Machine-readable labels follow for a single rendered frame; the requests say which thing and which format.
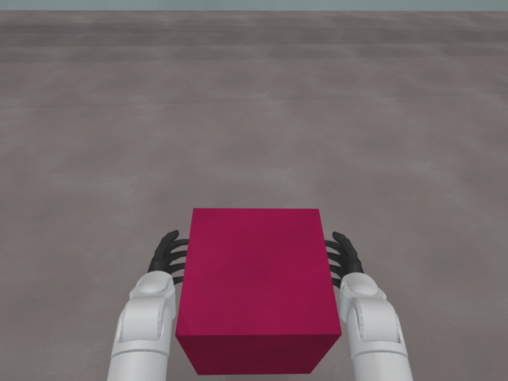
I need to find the left robot hand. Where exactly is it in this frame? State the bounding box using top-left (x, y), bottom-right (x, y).
top-left (148, 230), bottom-right (189, 285)

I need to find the robot left forearm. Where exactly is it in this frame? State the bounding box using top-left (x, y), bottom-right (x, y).
top-left (107, 271), bottom-right (176, 381)

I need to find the right robot hand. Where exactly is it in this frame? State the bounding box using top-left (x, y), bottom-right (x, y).
top-left (325, 232), bottom-right (364, 289)

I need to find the robot right forearm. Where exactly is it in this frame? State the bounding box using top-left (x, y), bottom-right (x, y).
top-left (340, 272), bottom-right (413, 381)

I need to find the carton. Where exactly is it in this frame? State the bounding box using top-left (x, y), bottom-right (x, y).
top-left (175, 208), bottom-right (342, 375)

